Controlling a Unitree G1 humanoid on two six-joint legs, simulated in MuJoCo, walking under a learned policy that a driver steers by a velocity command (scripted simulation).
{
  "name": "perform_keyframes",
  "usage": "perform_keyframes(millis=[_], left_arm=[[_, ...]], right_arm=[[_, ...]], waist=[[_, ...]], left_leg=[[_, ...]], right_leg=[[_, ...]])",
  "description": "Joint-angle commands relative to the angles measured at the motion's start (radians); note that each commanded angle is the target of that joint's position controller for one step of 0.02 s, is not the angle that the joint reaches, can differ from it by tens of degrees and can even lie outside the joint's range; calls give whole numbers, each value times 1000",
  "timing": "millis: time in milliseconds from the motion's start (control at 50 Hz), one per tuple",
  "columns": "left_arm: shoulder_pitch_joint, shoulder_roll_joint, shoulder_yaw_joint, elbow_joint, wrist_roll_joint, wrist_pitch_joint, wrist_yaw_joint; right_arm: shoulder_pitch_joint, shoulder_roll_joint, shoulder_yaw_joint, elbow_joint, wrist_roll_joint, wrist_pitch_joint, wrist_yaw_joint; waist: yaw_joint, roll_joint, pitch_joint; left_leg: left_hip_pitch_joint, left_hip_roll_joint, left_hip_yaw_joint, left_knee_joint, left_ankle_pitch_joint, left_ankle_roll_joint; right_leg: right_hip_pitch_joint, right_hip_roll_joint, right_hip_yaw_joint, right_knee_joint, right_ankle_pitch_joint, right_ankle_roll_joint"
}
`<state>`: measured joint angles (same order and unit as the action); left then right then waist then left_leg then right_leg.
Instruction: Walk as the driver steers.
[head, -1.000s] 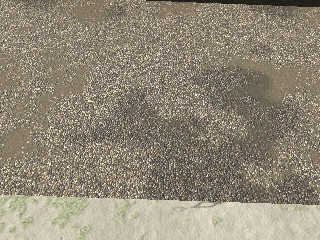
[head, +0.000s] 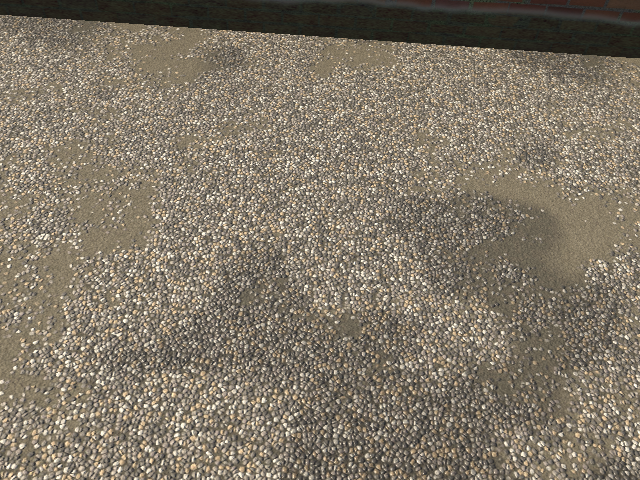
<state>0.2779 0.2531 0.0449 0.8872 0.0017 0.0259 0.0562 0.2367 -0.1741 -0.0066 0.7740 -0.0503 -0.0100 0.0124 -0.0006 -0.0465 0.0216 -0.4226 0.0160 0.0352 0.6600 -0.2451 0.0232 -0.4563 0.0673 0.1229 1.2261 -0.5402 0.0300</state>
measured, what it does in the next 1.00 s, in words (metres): steps on the spot: right foot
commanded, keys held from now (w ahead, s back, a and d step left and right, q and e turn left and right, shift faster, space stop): w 0.20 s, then no key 0.80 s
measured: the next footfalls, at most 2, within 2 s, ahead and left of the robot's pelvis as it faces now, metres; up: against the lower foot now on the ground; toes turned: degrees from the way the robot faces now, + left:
right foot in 0.16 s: +0.08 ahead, -0.15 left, +0.00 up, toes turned +6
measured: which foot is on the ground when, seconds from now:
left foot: down 0.00-1.00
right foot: up 0.00-0.14, down 0.16-1.00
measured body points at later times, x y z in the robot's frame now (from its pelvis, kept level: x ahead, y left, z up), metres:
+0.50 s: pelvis +0.05 -0.01 +0.03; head +0.04 -0.01 +0.48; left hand +0.18 +0.21 -0.09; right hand +0.18 -0.25 -0.08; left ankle +0.06 +0.11 -0.72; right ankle +0.04 -0.14 -0.72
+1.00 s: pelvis +0.07 -0.03 +0.03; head +0.07 -0.02 +0.48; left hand +0.23 +0.21 -0.07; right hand +0.21 -0.27 -0.07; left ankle +0.06 +0.11 -0.72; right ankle +0.04 -0.14 -0.72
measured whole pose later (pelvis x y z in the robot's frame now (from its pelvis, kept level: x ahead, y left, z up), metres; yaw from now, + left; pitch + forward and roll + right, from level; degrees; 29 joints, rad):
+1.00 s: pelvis +0.07 -0.03 +0.03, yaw +1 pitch +0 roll +0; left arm 0.17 0.27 -0.08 0.65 0.03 0.08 -0.02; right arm 0.22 -0.28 0.06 0.60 -0.04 0.07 0.02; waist -0.02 0.00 -0.01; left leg -0.15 0.04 0.00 0.33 -0.18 -0.02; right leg -0.09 0.03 0.06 0.30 -0.20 -0.01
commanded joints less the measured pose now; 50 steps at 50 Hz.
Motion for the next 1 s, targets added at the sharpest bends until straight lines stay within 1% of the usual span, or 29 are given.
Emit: perform_keyframes(millis=[20,40,60,80,100,120,140,160,180,200,220,240,260,280,320,420,560,600,640,660,680,700,720,740,800,920,940,960,1000], left_arm=[[59,38,-7,-122,25,23,12],[44,21,-21,-148,34,28,8],[23,-9,-42,-174,44,29,1],[-35,-31,-62,-203,49,27,-6],[-65,-26,-71,-225,43,24,-11],[-41,-19,-75,-218,38,25,-26],[-29,-13,-80,-231,40,25,-35],[-46,7,-83,-245,52,29,-40],[-58,20,-90,-268,65,32,-43],[-91,75,-80,-268,50,27,-50],[-100,60,-86,-274,42,25,-58],[-98,50,-93,-260,44,26,-63],[-101,58,-94,-251,40,27,-68],[-107,64,-94,-249,33,27,-72],[-107,70,-93,-252,28,29,-75],[-102,72,-93,-259,31,38,-76],[-100,82,-93,-267,35,45,-80],[-88,93,-90,-260,30,48,-78],[-88,95,-91,-258,35,41,-78],[-77,111,-86,-247,27,39,-67],[-103,107,-92,-264,24,38,-69],[-96,103,-92,-266,26,38,-69],[-111,133,-87,-289,14,34,-71],[-98,135,-86,-286,16,33,-70],[-100,123,-92,-295,23,43,-67],[-125,132,-92,-312,23,48,-74],[-107,105,-98,-294,36,50,-73],[-119,105,-98,-298,34,51,-75],[-126,114,-94,-298,30,46,-76]], right_arm=[[-84,-112,-5,-105,-19,-14,-5],[-92,-95,4,-110,-19,-12,-8],[-100,-95,6,-111,-10,-5,-13],[-74,-113,2,-108,2,6,-21],[-46,-141,-5,-106,11,19,-27],[-44,-129,7,-98,14,32,-30],[-93,-133,12,-118,28,39,-28],[-108,-136,17,-128,36,42,-25],[-127,-150,18,-132,36,43,-20],[-97,-158,17,-156,27,47,-12],[-117,-160,23,-154,12,52,-7],[-99,-128,34,-150,8,56,-3],[-68,-105,43,-136,9,60,1],[-51,-115,44,-130,9,61,5],[-54,-134,43,-123,14,57,11],[-85,-150,47,-128,19,48,21],[-75,-179,48,-134,18,48,21],[-72,-184,47,-137,23,42,20],[-76,-193,44,-156,19,46,13],[-59,-191,44,-156,23,57,1],[-36,-187,44,-164,17,55,2],[-27,-193,42,-164,15,54,2],[-42,-227,36,-189,27,52,1],[-33,-228,34,-192,26,52,-2],[-30,-209,40,-211,19,57,-3],[-38,-218,36,-242,19,65,2],[-18,-188,41,-229,6,67,4],[-22,-187,41,-235,8,68,5],[-22,-200,35,-240,13,66,6]], waist=[[64,170,-81],[71,152,-101],[77,134,-127],[41,138,-145],[15,138,-164],[25,136,-204],[49,132,-177],[44,121,-138],[40,117,-85],[-6,18,-38],[15,-6,-3],[0,-44,6],[-17,-68,18],[-25,-65,33],[-18,-19,38],[-4,42,-1],[0,42,-53],[2,46,-63],[0,44,-61],[-9,8,-48],[-23,16,-47],[-21,31,-70],[-18,37,-80],[-16,45,-128],[-15,54,-149],[-12,53,-85],[-14,60,-84],[-16,53,-42],[-15,47,-17]], left_leg=[[87,232,-221,-287,534,203],[112,212,-195,-287,539,195],[151,182,-161,-274,515,169],[191,177,-161,-271,503,166],[228,188,-193,-276,457,174],[235,193,-227,-308,300,166],[192,182,-235,-335,98,137],[145,160,-243,-368,-59,105],[117,131,-242,-370,-151,87],[137,70,-176,-387,-196,58],[186,61,-150,-351,-184,39],[216,47,-122,-334,-143,32],[250,39,-105,-327,-93,31],[264,38,-102,-332,-46,31],[268,44,-107,-350,7,35],[291,54,-112,-368,78,33],[323,64,-112,-352,169,30],[325,63,-111,-346,192,33],[323,66,-112,-343,198,29],[303,64,-109,-350,229,25],[316,75,-110,-339,293,31],[326,74,-108,-330,320,32],[325,89,-121,-316,477,25],[349,91,-117,-301,518,21],[347,91,-115,-312,469,15],[307,95,-126,-356,315,18],[304,81,-114,-364,159,24],[277,80,-119,-376,115,26],[261,83,-124,-380,109,26]], right_leg=[[-19,-57,49,-33,36,22],[21,-82,39,-172,53,22],[72,-115,22,-370,94,17],[115,-118,-12,-509,145,17],[153,-107,-39,-581,209,18],[238,-105,-47,-633,275,2],[294,-106,-67,-727,359,-18],[321,-112,-63,-740,371,-34],[302,-124,-56,-744,343,-54],[200,-109,-37,-733,201,-72],[145,-115,-9,-802,178,-77],[137,-134,21,-861,190,-69],[132,-140,40,-902,204,-62],[138,-137,45,-918,217,-59],[182,-133,47,-931,276,-58],[266,-130,45,-944,368,-78],[328,-129,40,-942,503,-86],[341,-127,38,-937,524,-85],[341,-123,34,-944,530,-89],[356,-111,28,-939,590,-90],[353,-118,37,-931,675,-97],[371,-120,37,-926,702,-99],[389,-132,40,-913,851,-95],[416,-134,37,-902,888,-94],[430,-134,33,-909,824,-94],[378,-135,40,-955,631,-89],[365,-125,38,-966,474,-93],[337,-123,40,-979,424,-95],[315,-123,43,-985,410,-95]])
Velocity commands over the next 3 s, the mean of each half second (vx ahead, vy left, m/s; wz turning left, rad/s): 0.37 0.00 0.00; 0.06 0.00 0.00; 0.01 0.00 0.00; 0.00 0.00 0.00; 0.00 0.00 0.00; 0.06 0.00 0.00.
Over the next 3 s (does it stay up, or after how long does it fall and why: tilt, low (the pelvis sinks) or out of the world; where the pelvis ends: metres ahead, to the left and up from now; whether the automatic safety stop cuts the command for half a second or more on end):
stays up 0.07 -0.03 0.03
